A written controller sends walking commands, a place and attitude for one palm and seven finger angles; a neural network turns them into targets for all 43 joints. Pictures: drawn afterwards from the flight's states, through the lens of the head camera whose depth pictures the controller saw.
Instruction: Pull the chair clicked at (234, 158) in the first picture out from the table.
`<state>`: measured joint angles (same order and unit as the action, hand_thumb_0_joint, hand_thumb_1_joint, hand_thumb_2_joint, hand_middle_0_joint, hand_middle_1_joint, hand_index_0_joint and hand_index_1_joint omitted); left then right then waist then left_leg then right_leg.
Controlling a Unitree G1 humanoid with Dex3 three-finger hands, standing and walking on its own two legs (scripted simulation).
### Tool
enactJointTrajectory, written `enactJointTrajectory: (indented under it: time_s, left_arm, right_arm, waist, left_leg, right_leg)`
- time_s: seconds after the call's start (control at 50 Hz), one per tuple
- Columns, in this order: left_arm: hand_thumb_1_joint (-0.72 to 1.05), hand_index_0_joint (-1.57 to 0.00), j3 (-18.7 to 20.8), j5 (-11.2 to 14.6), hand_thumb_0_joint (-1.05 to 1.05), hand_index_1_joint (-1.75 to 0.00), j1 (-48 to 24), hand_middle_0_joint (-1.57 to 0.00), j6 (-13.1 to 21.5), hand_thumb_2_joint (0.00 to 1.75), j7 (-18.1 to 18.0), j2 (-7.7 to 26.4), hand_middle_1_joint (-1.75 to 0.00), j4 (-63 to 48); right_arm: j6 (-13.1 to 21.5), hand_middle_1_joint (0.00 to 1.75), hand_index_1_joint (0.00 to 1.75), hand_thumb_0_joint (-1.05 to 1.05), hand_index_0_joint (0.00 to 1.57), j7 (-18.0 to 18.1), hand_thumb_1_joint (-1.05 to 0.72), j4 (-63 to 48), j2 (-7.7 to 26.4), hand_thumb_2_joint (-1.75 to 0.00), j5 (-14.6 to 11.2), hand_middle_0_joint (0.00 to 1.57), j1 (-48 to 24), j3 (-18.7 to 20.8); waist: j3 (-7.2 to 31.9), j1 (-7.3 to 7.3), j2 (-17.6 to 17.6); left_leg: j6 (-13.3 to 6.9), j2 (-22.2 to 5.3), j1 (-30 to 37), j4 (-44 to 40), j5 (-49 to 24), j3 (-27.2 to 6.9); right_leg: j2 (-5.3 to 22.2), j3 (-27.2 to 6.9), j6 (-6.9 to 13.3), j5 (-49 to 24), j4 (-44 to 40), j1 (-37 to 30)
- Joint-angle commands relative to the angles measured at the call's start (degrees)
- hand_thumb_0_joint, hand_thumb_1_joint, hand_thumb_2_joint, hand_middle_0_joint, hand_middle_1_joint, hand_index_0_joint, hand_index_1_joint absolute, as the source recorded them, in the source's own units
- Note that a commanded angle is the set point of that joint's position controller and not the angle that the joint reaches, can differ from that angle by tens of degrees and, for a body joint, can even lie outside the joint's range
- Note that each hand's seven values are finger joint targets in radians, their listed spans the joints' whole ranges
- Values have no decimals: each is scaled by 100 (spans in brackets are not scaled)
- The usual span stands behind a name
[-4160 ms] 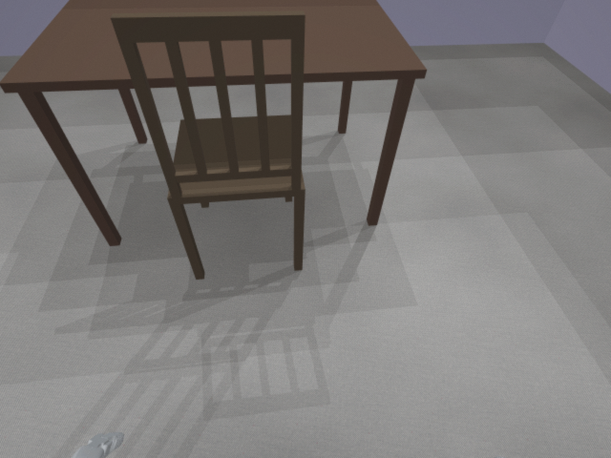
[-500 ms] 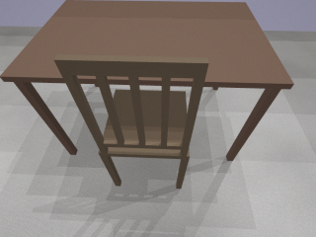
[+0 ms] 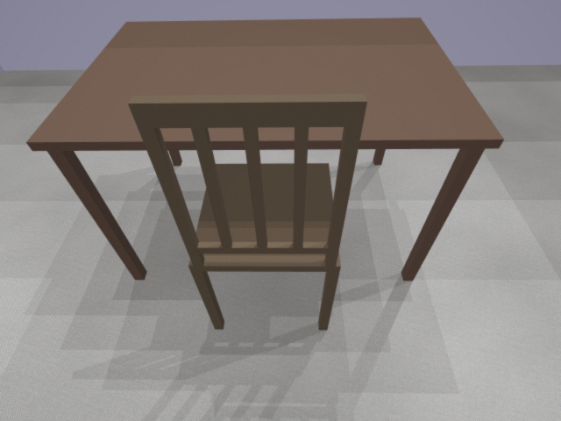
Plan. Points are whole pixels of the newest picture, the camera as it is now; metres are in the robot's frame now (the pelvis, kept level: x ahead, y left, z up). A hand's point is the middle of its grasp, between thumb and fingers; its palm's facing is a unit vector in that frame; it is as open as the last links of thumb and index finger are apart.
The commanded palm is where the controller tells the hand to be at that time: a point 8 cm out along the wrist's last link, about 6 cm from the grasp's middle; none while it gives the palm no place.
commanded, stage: come to a stop and stand still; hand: left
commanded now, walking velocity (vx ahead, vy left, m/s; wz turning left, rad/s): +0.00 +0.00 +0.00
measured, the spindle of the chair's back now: (257, 195) +0.57 +0.09 -0.06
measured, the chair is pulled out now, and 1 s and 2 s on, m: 0.00 0.00 0.00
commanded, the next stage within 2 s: look again from close up in 0.44 s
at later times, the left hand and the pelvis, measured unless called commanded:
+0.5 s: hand out of the picture -0.06 +0.12 -0.18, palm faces +0.06 -0.99 -0.15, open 7.4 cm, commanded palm none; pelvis -0.02 -0.02 +0.00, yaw +0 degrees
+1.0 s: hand out of the picture +0.05 +0.18 -0.18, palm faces +0.05 -0.98 -0.21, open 7.4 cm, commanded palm none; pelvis +0.01 +0.01 -0.01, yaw +1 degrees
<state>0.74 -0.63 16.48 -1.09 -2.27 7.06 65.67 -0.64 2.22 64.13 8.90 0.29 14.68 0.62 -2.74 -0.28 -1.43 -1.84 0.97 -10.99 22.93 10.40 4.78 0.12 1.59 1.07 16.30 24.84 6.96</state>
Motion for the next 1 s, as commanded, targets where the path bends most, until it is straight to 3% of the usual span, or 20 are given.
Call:
enactJointTrajectory:
  time_s: [0.0, 0.06, 0.16, 0.34, 0.42, 0.5, 0.52, 0.54, 0.56, 0.6, 0.62, 0.66, 0.74, 0.82, 0.98]
  left_arm:
    - [90, -20, -8, 22, 0, -30, 213, -20, 180, 90, -40, 519, -30, -110]
    - [90, -20, 0, 1, 0, -30, 327, -20, 133, 90, -33, 527, -30, -85]
    - [90, -20, 22, -6, 0, -30, 513, -20, 109, 90, -23, 492, -30, -63]
    - [90, -20, 31, -1, 0, -30, 679, -20, 132, 90, -13, 353, -30, -70]
    - [90, -20, 34, 10, 0, -30, 721, -20, 166, 90, -13, 311, -30, -53]
    - [90, -20, 9, 25, 0, -30, 752, -20, 197, 90, -22, 264, -30, -16]
    - [90, -20, -104, -23, 0, -30, 326, -20, 332, 90, -13, 1535, -30, -750]
    - [90, -20, 31, -43, 0, -30, 488, -20, 329, 90, -62, 1028, -30, -711]
    - [90, -20, 22, -85, 0, -30, 460, -20, 347, 90, -85, 830, -30, -631]
    - [90, -20, -21, -46, 0, -30, 449, -20, 345, 90, -93, 647, -30, -720]
    - [90, -20, -27, -37, 0, -30, 434, -20, 351, 90, -106, 705, -30, -766]
    - [90, -20, 25, -37, 0, -30, 359, -20, 336, 90, -118, 681, -30, -801]
    - [90, -20, 45, -40, 0, -30, 440, -20, 311, 90, -124, 687, -30, -888]
    - [90, -20, 47, -56, 0, -30, 563, -20, 270, 90, -127, 728, -30, -936]
    - [90, -20, 43, -30, 0, -30, 302, -20, 230, 90, -89, 878, -30, -1013]
  right_arm:
    - [55, 30, 30, 0, 20, 0, -90, -44, 411, -90, -7, 20, 334, 39]
    - [18, 30, 30, 0, 20, -18, -90, 44, 368, -90, 0, 20, 354, 16]
    - [-17, 30, 30, 0, 20, -15, -90, 97, 284, -90, 27, 20, 504, 10]
    - [9, 30, 30, 0, 20, 10, -90, 110, 154, -90, 40, 20, 726, 6]
    - [47, 30, 30, 0, 20, 25, -90, 131, 92, -90, 23, 20, 793, -6]
    - [89, 30, 30, 0, 20, 40, -90, 151, 86, -90, 24, 20, 813, -33]
    - [40, 30, 30, 0, 20, -110, -90, -669, 782, -90, 230, 20, 254, 204]
    - [148, 30, 30, 0, 20, -82, -90, -629, 668, -90, 141, 20, 189, 276]
    - [167, 30, 30, 0, 20, -53, -90, -543, 464, -90, 124, 20, 282, 242]
    - [131, 30, 30, 0, 20, -47, -90, -522, 215, -90, 96, 20, 648, 193]
    - [108, 30, 30, 0, 20, -74, -90, -544, 186, -90, 107, 20, 683, 125]
    - [112, 30, 30, 0, 20, -82, -90, -579, 253, -90, 103, 20, 633, 160]
    - [180, 30, 30, 0, 20, -76, -90, -587, 398, -90, 81, 20, 505, 116]
    - [196, 30, 30, 0, 20, -47, -90, -608, 600, -90, 62, 20, 362, 98]
    - [149, 30, 30, 0, 20, -81, -90, -678, 750, -90, 53, 20, -87, 91]
  waist:
    - [-69, -74, 686]
    - [-455, -36, 392]
    - [-656, -13, 175]
    - [-599, 7, 86]
    - [-442, 23, 243]
    - [-257, 18, 142]
    - [-740, -246, -72]
    - [-292, 43, -93]
    - [7, -117, -88]
    - [335, -170, 184]
    - [325, -159, 506]
    - [82, -152, 817]
    - [-24, -32, 286]
    - [157, 72, 58]
    - [150, 47, 120]
  left_leg:
    - [109, -655, 586, -439, -255, -691]
    - [103, -613, 343, -592, 384, -711]
    - [103, -573, 109, -608, 786, -704]
    - [96, -573, -54, -519, 764, -737]
    - [86, -611, -32, -482, 511, -711]
    - [95, -637, 94, -433, 158, -735]
    - [2, -133, -482, -23, -102, -850]
    - [97, -544, -476, 349, 568, -680]
    - [107, -468, -367, 516, 256, -728]
    - [130, -371, -198, 840, 127, -656]
    - [103, -348, -266, 841, 142, -608]
    - [105, -348, -449, 923, 37, -582]
    - [7, -538, -362, 570, -744, -728]
    - [-99, -736, -85, 546, -1793, -815]
    - [-63, -651, 45, 305, -1086, -775]
  right_leg:
    - [708, -746, 112, -531, -867, 727]
    - [604, -770, 99, 419, -1021, 1024]
    - [553, -794, 108, 928, -1088, 1260]
    - [513, -785, 138, 894, -1033, 1294]
    - [517, -742, 140, 590, -999, 1105]
    - [517, -731, 149, 161, -892, 972]
    - [260, -548, 328, 173, -534, 1202]
    - [649, -782, 280, 785, -557, 1337]
    - [769, -965, 356, 457, -670, 1183]
    - [918, -1058, 404, 431, -782, 1141]
    - [923, -1102, 395, 240, -804, 947]
    - [921, -991, 385, 111, -762, 1013]
    - [598, -552, 232, -1197, -113, 696]
    - [472, -346, 135, -1443, 145, 484]
    - [533, -449, 62, -1186, -6, 488]
